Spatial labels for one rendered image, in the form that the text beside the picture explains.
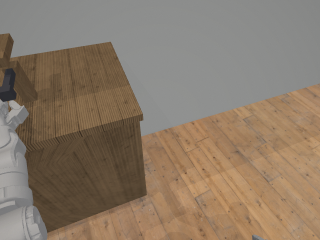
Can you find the counter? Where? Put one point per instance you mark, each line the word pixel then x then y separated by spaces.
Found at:
pixel 83 140

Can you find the robot left upper arm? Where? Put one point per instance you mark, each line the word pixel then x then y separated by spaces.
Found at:
pixel 24 223

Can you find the left robot forearm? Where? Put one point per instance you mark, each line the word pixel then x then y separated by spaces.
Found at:
pixel 14 186

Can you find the left robot hand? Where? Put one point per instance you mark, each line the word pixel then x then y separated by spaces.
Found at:
pixel 16 116

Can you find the tap lever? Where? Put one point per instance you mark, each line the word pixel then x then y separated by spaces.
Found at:
pixel 7 92

